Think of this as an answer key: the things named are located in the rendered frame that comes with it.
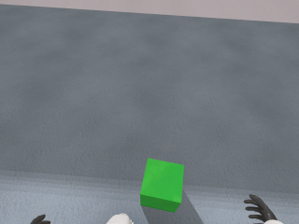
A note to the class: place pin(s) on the robot right hand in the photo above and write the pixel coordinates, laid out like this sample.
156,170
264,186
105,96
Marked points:
265,213

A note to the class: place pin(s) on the left robot thigh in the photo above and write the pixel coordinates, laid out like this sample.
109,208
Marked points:
120,219

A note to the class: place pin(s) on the robot left hand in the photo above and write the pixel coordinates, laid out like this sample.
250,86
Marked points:
39,220

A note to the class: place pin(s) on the carton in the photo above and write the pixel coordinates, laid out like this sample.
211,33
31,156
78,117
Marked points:
162,185

